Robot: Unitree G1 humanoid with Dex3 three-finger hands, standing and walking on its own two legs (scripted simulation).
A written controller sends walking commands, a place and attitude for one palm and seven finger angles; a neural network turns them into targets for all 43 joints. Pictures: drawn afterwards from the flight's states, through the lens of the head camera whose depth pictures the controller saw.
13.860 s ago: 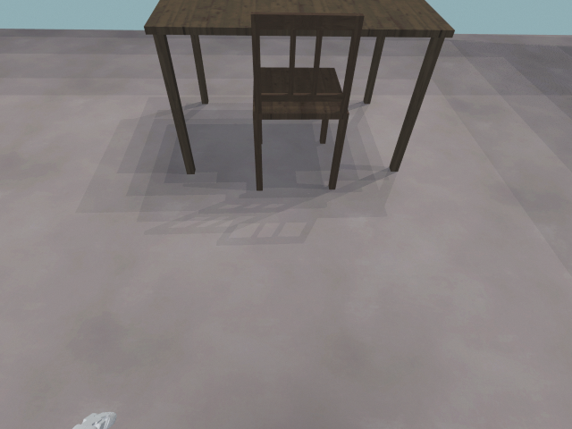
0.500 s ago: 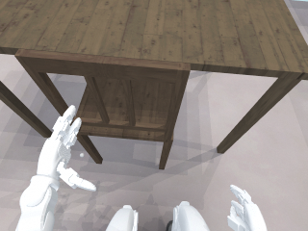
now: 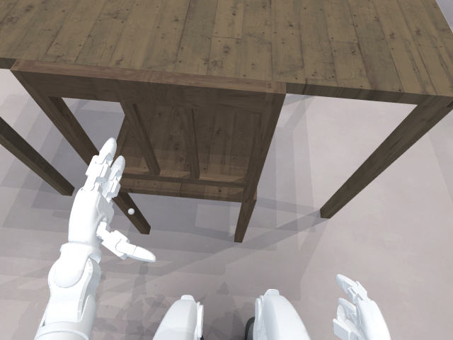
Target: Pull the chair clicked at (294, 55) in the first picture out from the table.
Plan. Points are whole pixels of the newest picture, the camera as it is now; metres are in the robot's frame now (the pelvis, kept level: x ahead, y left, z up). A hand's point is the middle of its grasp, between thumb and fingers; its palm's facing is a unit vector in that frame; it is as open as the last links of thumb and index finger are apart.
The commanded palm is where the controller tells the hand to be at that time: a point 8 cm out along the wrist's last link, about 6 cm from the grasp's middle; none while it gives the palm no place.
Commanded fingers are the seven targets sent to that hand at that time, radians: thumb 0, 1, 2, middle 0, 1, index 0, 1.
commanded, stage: aim the fingers beside a spindle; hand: left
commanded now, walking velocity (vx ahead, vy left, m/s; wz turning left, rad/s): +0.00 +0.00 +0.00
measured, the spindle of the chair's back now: (143, 142) +0.47 +0.18 +0.00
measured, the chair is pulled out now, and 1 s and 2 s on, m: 0.00 0.00 0.00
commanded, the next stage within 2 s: none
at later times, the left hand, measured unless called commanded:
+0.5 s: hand (134, 210) +0.32 +0.17 +0.01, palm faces -0.06 -1.00 -0.03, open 17.0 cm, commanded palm +0.30 +0.21 +0.02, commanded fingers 0.00 -0.50 0.30 -0.06 -0.08 -0.06 -0.08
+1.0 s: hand (140, 214) +0.32 +0.15 +0.02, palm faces -0.09 -1.00 -0.01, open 17.0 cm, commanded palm +0.31 +0.22 +0.03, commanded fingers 0.00 -0.50 0.30 -0.06 -0.08 -0.06 -0.08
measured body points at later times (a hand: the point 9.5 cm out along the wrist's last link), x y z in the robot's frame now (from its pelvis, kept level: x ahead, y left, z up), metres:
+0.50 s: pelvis +0.00 -0.01 +0.00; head +0.11 +0.00 +0.43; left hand +0.32 +0.22 +0.02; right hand +0.15 -0.26 -0.11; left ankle +0.00 +0.10 -0.63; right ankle +0.04 -0.11 -0.63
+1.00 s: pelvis +0.00 +0.00 +0.00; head +0.12 +0.01 +0.43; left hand +0.32 +0.21 +0.02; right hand +0.15 -0.25 -0.10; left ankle +0.00 +0.10 -0.63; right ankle +0.04 -0.11 -0.63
